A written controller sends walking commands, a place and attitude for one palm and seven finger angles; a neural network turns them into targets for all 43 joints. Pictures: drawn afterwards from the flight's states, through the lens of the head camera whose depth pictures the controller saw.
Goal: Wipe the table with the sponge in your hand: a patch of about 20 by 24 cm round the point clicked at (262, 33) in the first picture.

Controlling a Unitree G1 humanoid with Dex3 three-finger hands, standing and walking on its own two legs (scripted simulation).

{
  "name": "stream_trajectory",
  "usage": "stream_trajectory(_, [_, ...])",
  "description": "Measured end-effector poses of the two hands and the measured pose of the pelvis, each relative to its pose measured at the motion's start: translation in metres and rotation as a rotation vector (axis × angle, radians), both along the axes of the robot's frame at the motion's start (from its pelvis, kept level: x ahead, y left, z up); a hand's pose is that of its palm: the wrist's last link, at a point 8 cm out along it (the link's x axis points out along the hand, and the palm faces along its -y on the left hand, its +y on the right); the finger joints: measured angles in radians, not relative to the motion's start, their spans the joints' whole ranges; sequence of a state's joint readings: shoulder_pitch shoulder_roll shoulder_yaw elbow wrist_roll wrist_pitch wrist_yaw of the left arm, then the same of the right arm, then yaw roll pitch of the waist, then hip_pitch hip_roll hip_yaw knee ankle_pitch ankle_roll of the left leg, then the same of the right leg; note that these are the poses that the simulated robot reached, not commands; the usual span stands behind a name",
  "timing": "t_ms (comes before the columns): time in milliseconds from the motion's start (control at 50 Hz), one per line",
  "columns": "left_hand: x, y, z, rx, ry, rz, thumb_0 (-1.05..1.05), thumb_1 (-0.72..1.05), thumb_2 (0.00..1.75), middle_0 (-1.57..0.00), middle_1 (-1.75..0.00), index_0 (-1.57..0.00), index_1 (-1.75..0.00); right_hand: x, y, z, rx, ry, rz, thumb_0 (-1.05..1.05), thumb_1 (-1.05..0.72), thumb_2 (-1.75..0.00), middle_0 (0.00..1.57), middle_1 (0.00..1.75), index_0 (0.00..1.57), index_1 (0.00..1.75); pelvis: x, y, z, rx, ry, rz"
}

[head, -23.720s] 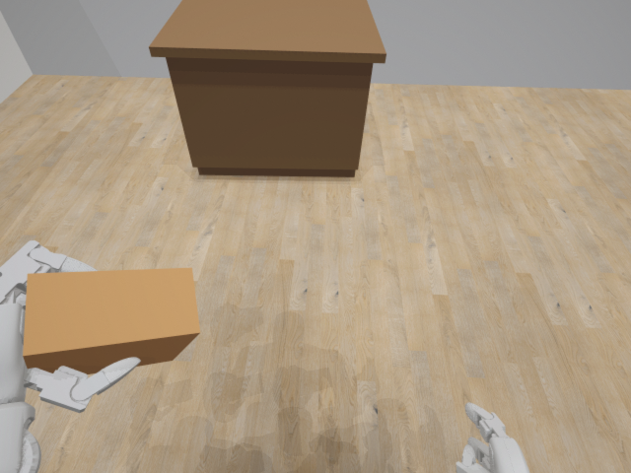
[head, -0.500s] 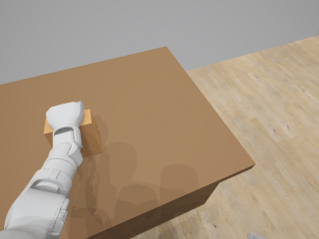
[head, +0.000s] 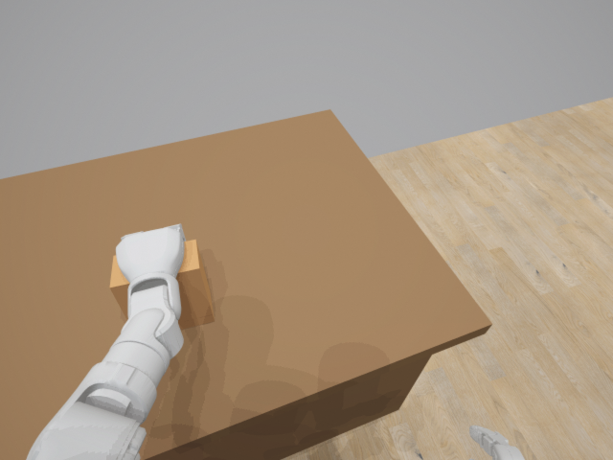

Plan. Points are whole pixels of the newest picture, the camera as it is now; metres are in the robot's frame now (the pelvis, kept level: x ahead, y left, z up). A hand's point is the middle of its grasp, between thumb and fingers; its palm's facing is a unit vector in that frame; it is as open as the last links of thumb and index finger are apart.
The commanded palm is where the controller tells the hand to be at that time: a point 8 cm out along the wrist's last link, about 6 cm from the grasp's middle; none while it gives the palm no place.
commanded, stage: wipe back along the middle lane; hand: left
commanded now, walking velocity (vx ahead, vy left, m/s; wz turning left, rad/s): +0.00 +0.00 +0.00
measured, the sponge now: (170, 299) +0.35 +0.26 -0.04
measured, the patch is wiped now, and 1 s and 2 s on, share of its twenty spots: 0.60 0.75 0.75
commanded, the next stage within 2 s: slide across to the third lane in 1.10 s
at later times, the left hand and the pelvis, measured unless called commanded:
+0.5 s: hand (169, 299) +0.32 +0.23 +0.01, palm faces -0.03 -0.02 -1.00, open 10.7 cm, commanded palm +0.28 +0.20 +0.04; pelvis +0.00 +0.00 +0.00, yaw +0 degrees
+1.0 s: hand (176, 329) +0.28 +0.21 +0.01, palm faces -0.02 -0.05 -1.00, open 10.7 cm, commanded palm +0.23 +0.18 +0.04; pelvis +0.00 -0.01 +0.00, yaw +0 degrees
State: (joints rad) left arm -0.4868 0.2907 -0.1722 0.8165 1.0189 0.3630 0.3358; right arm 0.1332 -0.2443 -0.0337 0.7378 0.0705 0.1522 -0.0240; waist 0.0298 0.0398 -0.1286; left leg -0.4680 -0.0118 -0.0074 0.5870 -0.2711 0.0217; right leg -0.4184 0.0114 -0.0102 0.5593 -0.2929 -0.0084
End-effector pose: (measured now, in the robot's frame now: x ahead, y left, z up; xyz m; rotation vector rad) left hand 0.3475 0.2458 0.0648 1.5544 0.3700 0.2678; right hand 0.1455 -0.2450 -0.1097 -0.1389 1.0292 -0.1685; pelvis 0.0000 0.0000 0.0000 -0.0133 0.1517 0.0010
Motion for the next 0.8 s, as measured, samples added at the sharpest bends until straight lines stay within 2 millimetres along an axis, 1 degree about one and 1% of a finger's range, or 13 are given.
stream_trajectory(180, [-0.010, -0.007, -0.001, 0.001, -0.007, 0.003, 0.01, -0.54, 1.03, -0.64, -1.33, -0.68, -1.31, 0.011, 0.008, 0.002, 0.020, -0.033, 0.023, 0.01, -0.91, -0.90, 0.20, 0.30, 0.20, 0.30, -0.002, -0.002, 0.000, 0.003, -0.006, -0.002])
stream_trajectory(380, [-0.027, -0.014, -0.001, -0.009, -0.028, 0.007, 0.01, -0.53, 1.03, -0.64, -1.33, -0.68, -1.31, 0.018, 0.007, 0.004, 0.028, -0.056, 0.033, 0.01, -0.91, -0.90, 0.20, 0.30, 0.20, 0.30, 0.001, -0.002, 0.000, 0.006, -0.026, -0.009])
stream_trajectory(520, [-0.043, -0.023, -0.001, -0.015, -0.040, 0.005, 0.01, -0.53, 1.03, -0.63, -1.33, -0.67, -1.31, 0.035, 0.010, 0.010, 0.038, -0.102, 0.057, 0.02, -0.91, -0.90, 0.20, 0.30, 0.20, 0.30, 0.002, -0.002, 0.000, 0.009, -0.045, -0.007])
stream_trajectory(680, [-0.058, -0.032, -0.001, -0.029, -0.043, 0.000, 0.00, -0.53, 1.03, -0.63, -1.33, -0.67, -1.32, 0.057, 0.021, 0.020, 0.064, -0.173, 0.099, 0.02, -0.91, -0.90, 0.20, 0.30, 0.20, 0.30, 0.001, -0.005, -0.001, 0.014, -0.063, -0.006])
stream_trajectory(800, [-0.069, -0.037, -0.001, -0.039, -0.046, -0.003, 0.00, -0.53, 1.03, -0.63, -1.33, -0.67, -1.32, 0.067, 0.026, 0.026, 0.080, -0.209, 0.123, 0.02, -0.91, -0.90, 0.20, 0.30, 0.20, 0.30, 0.000, -0.008, -0.001, 0.016, -0.074, -0.007])
